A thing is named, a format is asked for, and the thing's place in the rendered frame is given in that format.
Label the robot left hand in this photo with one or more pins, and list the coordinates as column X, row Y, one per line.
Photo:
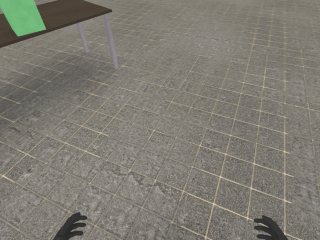
column 65, row 231

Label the table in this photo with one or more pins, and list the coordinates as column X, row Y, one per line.
column 59, row 14

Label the carton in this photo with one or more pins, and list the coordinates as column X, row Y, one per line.
column 23, row 16

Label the robot right hand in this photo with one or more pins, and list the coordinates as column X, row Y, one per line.
column 272, row 228

